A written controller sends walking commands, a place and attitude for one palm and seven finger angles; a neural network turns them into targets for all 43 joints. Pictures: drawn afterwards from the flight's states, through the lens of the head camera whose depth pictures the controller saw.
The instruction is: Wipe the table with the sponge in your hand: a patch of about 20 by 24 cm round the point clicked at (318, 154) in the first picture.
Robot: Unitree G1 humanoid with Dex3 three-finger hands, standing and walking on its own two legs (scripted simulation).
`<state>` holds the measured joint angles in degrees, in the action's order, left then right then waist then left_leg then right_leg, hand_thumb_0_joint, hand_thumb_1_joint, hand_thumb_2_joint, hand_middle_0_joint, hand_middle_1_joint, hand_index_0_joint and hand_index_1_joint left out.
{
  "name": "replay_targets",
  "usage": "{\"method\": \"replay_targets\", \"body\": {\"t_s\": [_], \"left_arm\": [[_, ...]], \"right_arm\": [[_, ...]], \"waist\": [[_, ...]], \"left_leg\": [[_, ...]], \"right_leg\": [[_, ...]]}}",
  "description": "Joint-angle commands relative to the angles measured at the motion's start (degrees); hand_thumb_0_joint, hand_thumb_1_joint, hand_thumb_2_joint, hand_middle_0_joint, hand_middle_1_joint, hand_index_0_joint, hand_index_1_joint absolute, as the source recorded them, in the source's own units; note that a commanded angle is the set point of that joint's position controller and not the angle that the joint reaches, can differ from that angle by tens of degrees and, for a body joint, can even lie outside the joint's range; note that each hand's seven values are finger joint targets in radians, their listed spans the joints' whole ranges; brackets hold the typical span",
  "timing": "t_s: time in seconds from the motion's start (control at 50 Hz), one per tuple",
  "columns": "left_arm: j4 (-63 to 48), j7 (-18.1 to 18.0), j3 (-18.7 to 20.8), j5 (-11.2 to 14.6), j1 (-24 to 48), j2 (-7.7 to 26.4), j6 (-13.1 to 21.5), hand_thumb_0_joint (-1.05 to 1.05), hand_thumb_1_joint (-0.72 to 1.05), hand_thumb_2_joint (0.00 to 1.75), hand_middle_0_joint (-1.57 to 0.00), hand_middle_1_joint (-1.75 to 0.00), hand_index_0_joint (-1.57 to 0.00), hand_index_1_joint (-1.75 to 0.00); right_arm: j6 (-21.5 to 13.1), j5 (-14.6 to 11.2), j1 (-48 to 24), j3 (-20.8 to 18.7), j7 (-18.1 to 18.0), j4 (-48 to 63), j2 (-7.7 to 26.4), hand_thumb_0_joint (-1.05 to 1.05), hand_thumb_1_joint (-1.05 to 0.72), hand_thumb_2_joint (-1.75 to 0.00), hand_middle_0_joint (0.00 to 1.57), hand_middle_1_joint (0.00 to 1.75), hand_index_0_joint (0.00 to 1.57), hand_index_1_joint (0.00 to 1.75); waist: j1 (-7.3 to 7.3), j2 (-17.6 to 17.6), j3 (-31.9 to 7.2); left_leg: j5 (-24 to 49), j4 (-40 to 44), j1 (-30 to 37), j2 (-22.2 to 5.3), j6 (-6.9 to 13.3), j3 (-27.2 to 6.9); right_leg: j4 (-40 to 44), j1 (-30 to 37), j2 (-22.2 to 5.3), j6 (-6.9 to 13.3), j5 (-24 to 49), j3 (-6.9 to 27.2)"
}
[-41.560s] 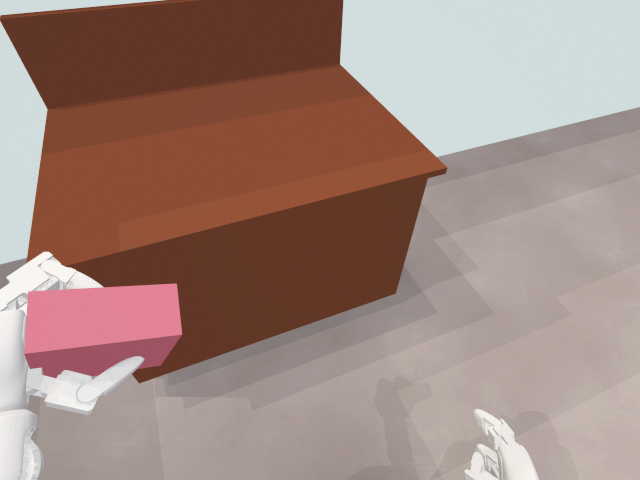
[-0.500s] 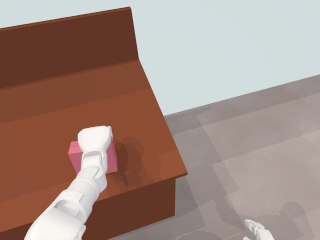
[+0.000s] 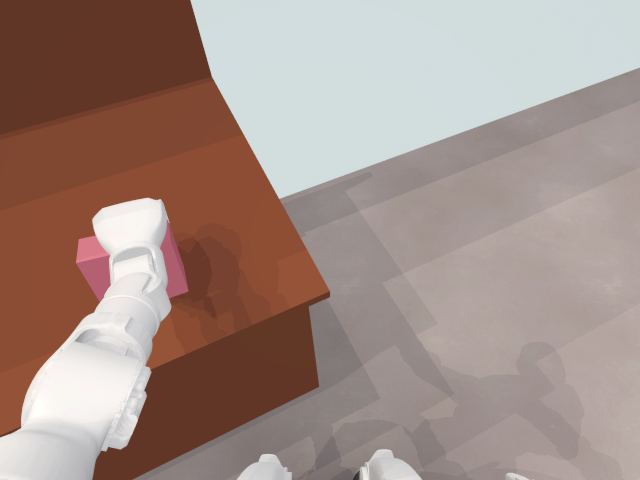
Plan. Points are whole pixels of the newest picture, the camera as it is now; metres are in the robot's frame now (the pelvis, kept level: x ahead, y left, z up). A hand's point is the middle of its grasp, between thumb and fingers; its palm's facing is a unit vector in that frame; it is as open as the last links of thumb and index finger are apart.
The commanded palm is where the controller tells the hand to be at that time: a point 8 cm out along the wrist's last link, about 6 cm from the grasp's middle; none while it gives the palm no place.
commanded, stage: wipe forward along the third lane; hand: left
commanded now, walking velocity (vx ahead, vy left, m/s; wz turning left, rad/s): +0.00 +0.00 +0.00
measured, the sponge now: (141, 276) +0.40 +0.27 -0.02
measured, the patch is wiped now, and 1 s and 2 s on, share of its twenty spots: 0.80 0.90 0.90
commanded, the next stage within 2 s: wipe back along the third lane in 0.80 s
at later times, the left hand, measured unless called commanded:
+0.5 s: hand (146, 225) +0.47 +0.27 +0.02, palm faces -0.12 +0.06 -0.99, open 9.6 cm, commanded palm +0.50 +0.26 +0.04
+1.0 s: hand (145, 186) +0.55 +0.29 +0.02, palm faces -0.17 +0.04 -0.98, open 9.6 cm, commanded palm +0.53 +0.27 +0.05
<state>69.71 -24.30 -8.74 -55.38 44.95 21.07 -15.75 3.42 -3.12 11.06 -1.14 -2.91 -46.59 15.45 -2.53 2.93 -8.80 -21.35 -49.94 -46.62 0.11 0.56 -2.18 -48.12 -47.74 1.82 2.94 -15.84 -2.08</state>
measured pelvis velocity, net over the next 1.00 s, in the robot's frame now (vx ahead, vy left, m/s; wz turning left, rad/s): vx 0.04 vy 0.00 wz -0.06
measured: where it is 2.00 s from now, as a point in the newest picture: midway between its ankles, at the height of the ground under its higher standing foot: outside the picture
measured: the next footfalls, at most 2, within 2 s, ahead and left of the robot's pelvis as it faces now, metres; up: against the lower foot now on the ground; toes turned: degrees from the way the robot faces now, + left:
none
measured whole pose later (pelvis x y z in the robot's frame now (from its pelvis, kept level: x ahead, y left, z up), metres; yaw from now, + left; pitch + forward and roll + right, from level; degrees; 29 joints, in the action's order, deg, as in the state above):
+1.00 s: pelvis +0.04 +0.00 -0.01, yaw -4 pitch +25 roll -2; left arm 75.2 -14.6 -1.5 -59.0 58.6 37.8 -12.9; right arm 0.5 -2.9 17.0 1.5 -1.3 -43.1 16.4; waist -7.8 3.5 -8.8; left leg -24.5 -55.9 -56.6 -2.2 -0.4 -4.5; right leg -50.5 -56.9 6.3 3.7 -18.8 -2.2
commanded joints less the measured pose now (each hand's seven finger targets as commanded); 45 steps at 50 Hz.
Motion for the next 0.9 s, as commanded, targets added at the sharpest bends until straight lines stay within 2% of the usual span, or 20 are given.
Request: {"method": "replay_targets", "body": {"t_s": [0.0,0.06,0.1,0.14,0.26,0.3,0.32,0.4,0.44,0.5,0.56,0.58,0.62,0.64,0.68,0.72,0.74,0.8,0.86,0.88], "left_arm": [[-5.4,-2.28,1.96,-0.77,22.19,11.68,0.88,0.0,0.1,1.3,-1.2,-1.6,-1.2,-1.6],[-4.81,-1.62,1.59,-0.78,23.19,12.51,1.37,0.0,0.1,1.3,-1.2,-1.6,-1.2,-1.6],[-4.97,-1.19,2.45,-0.86,24.49,14.87,1.55,0.0,0.1,1.3,-1.2,-1.6,-1.2,-1.6],[-3.97,-0.95,3.64,-0.99,24.9,17.23,1.85,0.0,0.1,1.3,-1.2,-1.6,-1.2,-1.6],[-2.67,0.07,3.33,-1.72,27.07,19.17,2.18,0.0,0.1,1.3,-1.2,-1.6,-1.2,-1.6],[-2.92,0.42,3.94,-1.83,28.17,21.12,2.36,0.0,0.1,1.3,-1.2,-1.6,-1.2,-1.6],[-2.11,0.44,5.23,-1.68,28.32,22.31,2.44,0.0,0.1,1.3,-1.2,-1.6,-1.2,-1.6],[-1.58,1.31,4.4,-2.02,29.29,23.15,2.67,0.0,0.1,1.3,-1.2,-1.6,-1.2,-1.6],[-0.85,1.66,4.49,-2.1,29.62,23.6,2.58,0.0,0.1,1.3,-1.2,-1.6,-1.2,-1.6],[-1.57,2.51,5.11,-2.0,30.88,25.81,2.42,0.0,0.1,1.3,-1.2,-1.6,-1.2,-1.6],[-1.71,3.56,6.27,-1.76,31.18,28.69,2.85,0.0,0.1,1.3,-1.2,-1.6,-1.2,-1.6],[-1.73,3.98,6.21,-1.75,31.27,29.21,2.92,0.0,0.1,1.3,-1.2,-1.6,-1.2,-1.6],[-1.29,4.54,6.49,-2.53,32.01,29.69,3.17,0.0,0.1,1.3,-1.2,-1.6,-1.2,-1.6],[-0.49,4.85,6.27,-2.84,31.1,29.7,3.16,0.0,0.1,1.3,-1.2,-1.6,-1.2,-1.6],[0.05,5.29,6.53,-3.75,31.67,30.91,3.18,0.0,0.1,1.3,-1.2,-1.6,-1.2,-1.6],[0.06,5.49,6.03,-3.77,32.61,29.51,3.3,0.0,0.1,1.3,-1.2,-1.6,-1.2,-1.6],[0.71,5.58,6.52,-3.79,31.92,30.07,3.3,0.0,0.1,1.3,-1.2,-1.6,-1.2,-1.6],[1.24,5.91,6.99,-3.93,32.59,30.7,3.11,0.0,0.1,1.3,-1.2,-1.6,-1.2,-1.6],[2.3,6.39,8.13,-4.86,32.31,32.27,2.58,0.0,0.1,1.3,-1.2,-1.6,-1.2,-1.6],[2.05,6.59,7.61,-5.12,31.64,30.81,2.35,0.0,0.1,1.3,-1.2,-1.6,-1.2,-1.6]], "right_arm": [[-2.89,-0.02,0.37,-1.68,-0.78,6.31,7.93,0.0,-0.9,-0.9,0.2,0.3,0.2,0.3],[-3.72,-0.12,1.34,-1.51,-0.98,6.45,8.13,0.0,-0.9,-0.9,0.2,0.3,0.2,0.3],[-4.27,-0.18,2.06,-1.28,-1.06,6.6,8.41,0.0,-0.9,-0.9,0.2,0.3,0.2,0.3],[-4.55,-0.24,2.81,-1.24,-1.18,6.53,8.68,0.0,-0.9,-0.9,0.2,0.3,0.2,0.3],[-5.75,-0.25,4.55,-0.77,-1.11,6.81,9.15,0.0,-0.9,-0.9,0.2,0.3,0.2,0.3],[-6.1,-0.26,4.84,-0.55,-1.27,6.8,9.32,0.0,-0.9,-0.9,0.2,0.3,0.2,0.3],[-6.2,-0.23,5.09,-0.68,-1.28,6.54,9.38,0.0,-0.9,-0.9,0.2,0.3,0.2,0.3],[-6.69,-0.3,6.18,-0.25,-1.12,6.82,9.52,0.0,-0.9,-0.9,0.2,0.3,0.2,0.3],[-6.85,-0.29,6.85,-0.22,-1.06,6.72,9.7,0.0,-0.9,-0.9,0.2,0.3,0.2,0.3],[-7.07,-0.47,7.11,0.17,-1.14,7.0,9.71,0.0,-0.9,-0.9,0.2,0.3,0.2,0.3],[-7.25,-0.67,7.71,0.35,-1.46,7.23,9.78,0.0,-0.9,-0.9,0.2,0.3,0.2,0.3],[-7.36,-0.8,7.76,0.5,-1.5,7.41,9.73,0.0,-0.9,-0.9,0.2,0.3,0.2,0.3],[-7.29,-0.71,8.54,0.43,-1.26,6.96,9.87,0.0,-0.9,-0.9,0.2,0.3,0.2,0.3],[-7.2,-0.65,9.29,0.58,-1.21,6.87,10.06,0.0,-0.9,-0.9,0.2,0.3,0.2,0.3],[-6.96,-0.51,9.78,0.76,-1.1,6.9,10.26,0.0,-0.9,-0.9,0.2,0.3,0.2,0.3],[-6.84,-0.47,10.21,0.44,-0.75,6.7,10.15,0.0,-0.9,-0.9,0.2,0.3,0.2,0.3],[-6.76,-0.34,10.71,0.53,-0.69,6.75,10.26,0.0,-0.9,-0.9,0.2,0.3,0.2,0.3],[-6.21,-0.17,11.58,0.63,-0.29,6.57,10.17,0.0,-0.9,-0.9,0.2,0.3,0.2,0.3],[-5.34,0.12,13.18,0.55,0.21,6.03,10.34,0.0,-0.9,-0.9,0.2,0.3,0.2,0.3],[-5.02,0.27,13.7,0.33,0.54,6.07,10.14,0.0,-0.9,-0.9,0.2,0.3,0.2,0.3]], "waist": [[-4.59,-8.52,-12.1],[-5.22,-7.27,-12.76],[-5.16,-6.03,-13.82],[-5.55,-6.44,-14.68],[-6.35,-4.88,-15.21],[-6.54,-4.36,-15.63],[-6.9,-5.47,-15.77],[-7.0,-3.44,-16.94],[-7.43,-4.4,-16.82],[-7.45,-3.17,-17.1],[-7.6,-5.21,-18.43],[-7.52,-4.12,-18.41],[-7.74,-2.11,-18.47],[-8.0,-3.48,-18.09],[-7.87,-2.8,-17.97],[-8.39,-2.02,-17.93],[-8.25,-3.63,-18.3],[-8.03,-2.64,-18.68],[-8.25,-2.86,-19.81],[-8.33,-2.65,-21.06]], "left_leg": [[-10.53,5.6,-1.53,1.46,2.11,2.92],[-11.19,5.07,-2.24,1.31,2.24,2.93],[-11.21,4.57,-3.29,1.26,2.19,3.02],[-11.26,3.95,-4.36,1.22,2.33,2.91],[-12.37,2.98,-6.11,1.14,2.36,2.68],[-12.62,2.46,-6.84,1.06,2.38,2.81],[-12.09,2.01,-7.5,0.96,2.39,2.78],[-11.91,1.06,-8.71,0.93,2.41,2.68],[-11.95,0.79,-9.12,0.83,2.45,2.54],[-11.75,0.33,-9.84,0.75,2.41,2.77],[-11.15,-0.71,-11.48,0.62,2.44,2.87],[-10.84,-0.95,-11.97,0.55,2.27,2.89],[-9.58,-0.99,-11.56,0.27,2.19,2.48],[-9.12,-1.03,-11.45,0.17,2.42,2.33],[-8.73,-0.89,-11.22,0.24,2.51,2.24],[-7.88,-1.08,-10.58,0.1,2.56,2.04],[-7.42,-1.51,-10.89,0.04,2.66,1.98],[-5.79,-2.01,-11.34,-0.02,2.67,1.81],[-1.25,-2.68,-11.15,-0.18,2.75,1.84],[1.01,-2.83,-10.29,-0.04,2.85,1.9]], "right_leg": [[13.0,10.68,-0.82,-1.93,-17.7,5.64],[12.47,10.02,-0.76,-2.0,-18.14,5.95],[12.14,10.62,-0.74,-1.96,-18.41,6.61],[11.44,10.74,-0.56,-2.12,-18.13,6.36],[10.47,9.24,-0.24,-2.2,-18.72,6.4],[10.41,9.34,-0.35,-2.24,-19.3,7.0],[10.24,9.81,-0.22,-2.3,-18.91,7.12],[9.67,9.85,-0.27,-2.25,-18.35,7.54],[9.41,9.63,-0.1,-2.39,-18.33,7.36],[9.96,10.52,-0.28,-2.4,-18.95,8.49],[10.33,12.92,-0.62,-2.71,-19.67,9.94],[10.61,13.61,-0.91,-2.59,-19.8,10.78],[9.66,13.49,-0.77,-2.15,-16.8,10.69],[9.36,13.32,-0.55,-2.28,-15.21,9.82],[9.03,12.57,-0.12,-2.27,-13.74,8.72],[8.98,11.98,0.06,-2.16,-12.0,8.58],[8.94,12.46,0.09,-2.28,-10.99,8.48],[8.56,13.09,0.28,-2.09,-7.22,8.28],[7.12,15.37,0.64,-2.04,1.8,7.41],[6.56,15.89,0.84,-2.05,6.08,6.9]]}}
